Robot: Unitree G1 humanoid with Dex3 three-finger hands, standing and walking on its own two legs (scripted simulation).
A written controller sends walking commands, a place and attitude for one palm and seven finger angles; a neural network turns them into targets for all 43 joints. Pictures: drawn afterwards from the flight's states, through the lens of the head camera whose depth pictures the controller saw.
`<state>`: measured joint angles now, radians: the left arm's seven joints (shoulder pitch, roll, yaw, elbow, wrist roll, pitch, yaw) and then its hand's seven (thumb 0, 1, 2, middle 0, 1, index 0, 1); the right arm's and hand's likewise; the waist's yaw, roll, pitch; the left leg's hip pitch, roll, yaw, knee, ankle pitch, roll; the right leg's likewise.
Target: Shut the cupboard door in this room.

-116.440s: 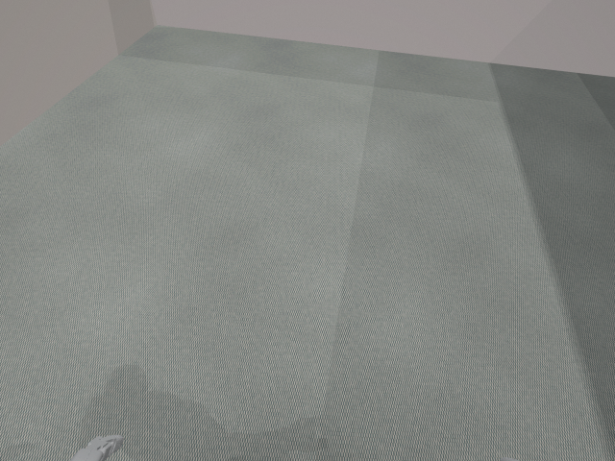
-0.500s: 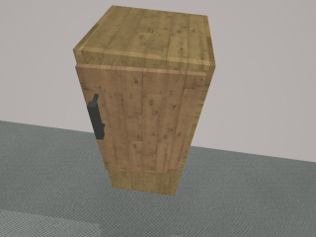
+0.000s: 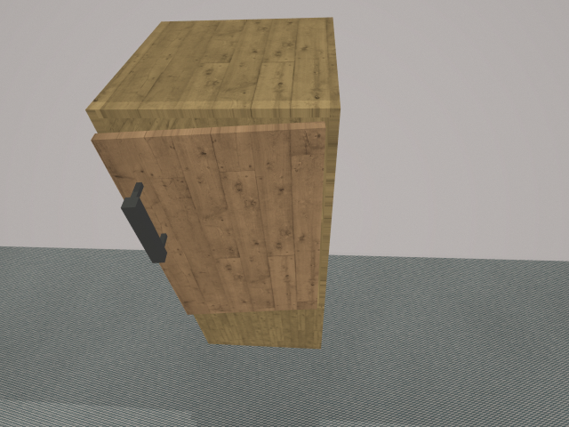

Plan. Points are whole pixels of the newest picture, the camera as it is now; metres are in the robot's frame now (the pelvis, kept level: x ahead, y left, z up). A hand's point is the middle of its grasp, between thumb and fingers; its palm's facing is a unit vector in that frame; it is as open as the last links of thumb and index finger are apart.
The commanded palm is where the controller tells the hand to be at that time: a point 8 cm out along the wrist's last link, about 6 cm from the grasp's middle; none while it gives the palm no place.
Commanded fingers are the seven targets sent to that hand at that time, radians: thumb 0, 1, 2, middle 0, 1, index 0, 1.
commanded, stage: come to a stop and stand still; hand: left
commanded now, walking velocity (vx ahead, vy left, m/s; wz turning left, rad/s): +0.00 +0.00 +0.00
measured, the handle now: (149, 223) +0.45 +0.28 +0.00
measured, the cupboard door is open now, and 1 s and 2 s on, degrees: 5 5 5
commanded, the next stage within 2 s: look again from close up in 0.60 s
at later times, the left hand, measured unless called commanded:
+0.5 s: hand out of the picture -0.01 +0.13 -0.16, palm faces +0.04 -0.97 -0.23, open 7.4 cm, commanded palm none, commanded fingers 0.00 0.90 0.90 -0.20 -0.30 -0.20 -0.30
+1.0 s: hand out of the picture -0.04 +0.14 -0.17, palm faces +0.05 -0.98 -0.19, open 7.3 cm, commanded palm none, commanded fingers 0.00 0.90 0.90 -0.20 -0.30 -0.20 -0.30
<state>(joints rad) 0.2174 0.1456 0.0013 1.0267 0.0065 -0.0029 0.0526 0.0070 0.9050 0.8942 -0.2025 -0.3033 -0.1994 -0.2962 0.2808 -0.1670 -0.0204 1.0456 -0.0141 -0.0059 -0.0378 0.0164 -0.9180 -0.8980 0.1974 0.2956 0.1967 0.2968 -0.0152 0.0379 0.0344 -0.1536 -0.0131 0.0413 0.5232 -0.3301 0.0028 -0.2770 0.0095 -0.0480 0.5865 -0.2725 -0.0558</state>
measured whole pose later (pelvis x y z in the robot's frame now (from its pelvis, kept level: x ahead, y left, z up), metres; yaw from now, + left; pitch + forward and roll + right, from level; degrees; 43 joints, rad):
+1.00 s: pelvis -0.04 -0.03 +0.00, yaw +0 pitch +0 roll +1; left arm 0.30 0.14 0.02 1.11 0.01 0.00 0.02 0.02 0.93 0.89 -0.20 -0.30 -0.20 -0.30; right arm 0.44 -0.07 0.01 1.11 -0.03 -0.01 -0.03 0.00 -0.91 -0.90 0.19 0.30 0.19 0.30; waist 0.00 0.00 -0.02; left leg -0.23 0.01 -0.03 0.48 -0.25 -0.02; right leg -0.32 0.06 -0.08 0.46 -0.15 -0.10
